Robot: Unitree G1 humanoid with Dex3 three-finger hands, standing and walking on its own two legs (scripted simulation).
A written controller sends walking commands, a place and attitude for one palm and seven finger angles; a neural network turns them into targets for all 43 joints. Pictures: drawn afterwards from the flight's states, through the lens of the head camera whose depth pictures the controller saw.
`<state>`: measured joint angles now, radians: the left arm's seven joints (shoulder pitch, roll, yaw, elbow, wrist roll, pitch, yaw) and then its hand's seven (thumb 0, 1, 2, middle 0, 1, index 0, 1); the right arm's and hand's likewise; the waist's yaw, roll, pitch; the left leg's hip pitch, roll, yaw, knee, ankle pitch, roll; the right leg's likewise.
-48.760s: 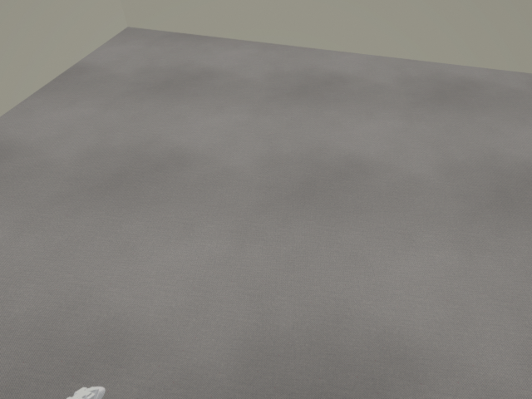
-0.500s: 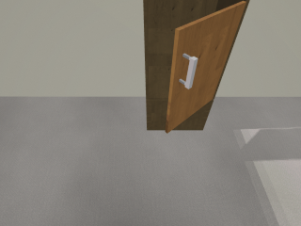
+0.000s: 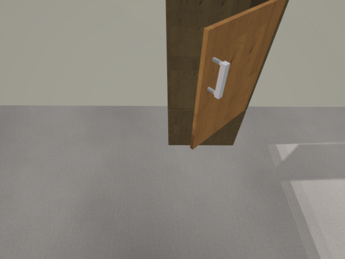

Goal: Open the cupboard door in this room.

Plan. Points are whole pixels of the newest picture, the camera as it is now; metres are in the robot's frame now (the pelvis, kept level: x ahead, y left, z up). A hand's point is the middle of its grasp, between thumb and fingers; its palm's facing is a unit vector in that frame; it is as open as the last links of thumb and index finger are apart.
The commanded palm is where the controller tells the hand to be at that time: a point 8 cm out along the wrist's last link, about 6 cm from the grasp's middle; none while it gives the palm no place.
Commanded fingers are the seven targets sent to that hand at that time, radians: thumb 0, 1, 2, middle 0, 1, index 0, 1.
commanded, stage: look to check the result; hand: left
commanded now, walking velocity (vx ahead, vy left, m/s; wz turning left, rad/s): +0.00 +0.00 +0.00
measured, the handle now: (216, 78) +0.67 -0.12 +0.04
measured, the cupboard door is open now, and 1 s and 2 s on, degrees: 41 41 41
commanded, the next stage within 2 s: walk to a spot facing it in 0.36 s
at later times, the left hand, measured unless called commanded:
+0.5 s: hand out of the picture +0.01 +0.18 -0.17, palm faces +0.01 -0.98 -0.21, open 7.4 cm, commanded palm none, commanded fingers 0.00 0.90 0.90 -0.20 -0.30 -0.20 -0.30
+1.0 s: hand out of the picture +0.06 +0.18 -0.17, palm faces -0.13 -0.95 -0.29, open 7.4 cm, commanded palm none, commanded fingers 0.00 0.90 0.90 -0.20 -0.30 -0.20 -0.30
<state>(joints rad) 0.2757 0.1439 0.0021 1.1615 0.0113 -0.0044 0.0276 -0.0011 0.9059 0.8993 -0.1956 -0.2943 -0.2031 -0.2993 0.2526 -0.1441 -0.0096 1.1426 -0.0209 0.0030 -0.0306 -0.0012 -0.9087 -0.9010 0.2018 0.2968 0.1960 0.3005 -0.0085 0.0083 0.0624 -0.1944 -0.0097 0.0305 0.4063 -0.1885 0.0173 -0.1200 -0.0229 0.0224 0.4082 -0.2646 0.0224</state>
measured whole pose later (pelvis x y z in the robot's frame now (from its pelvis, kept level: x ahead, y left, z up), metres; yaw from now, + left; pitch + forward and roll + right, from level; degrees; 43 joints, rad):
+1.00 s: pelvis -0.01 -0.02 -0.01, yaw -11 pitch +1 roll +1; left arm 0.22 0.20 0.08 0.97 0.03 0.03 0.01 0.00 0.90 0.90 -0.20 -0.29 -0.20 -0.30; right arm 0.10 -0.24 -0.08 0.95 -0.02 0.06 -0.03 0.00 -0.91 -0.90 0.20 0.30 0.20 0.30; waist 0.03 0.03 0.13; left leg -0.44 0.01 0.02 1.00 -0.50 -0.03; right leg -0.30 0.07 0.15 0.61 -0.31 -0.02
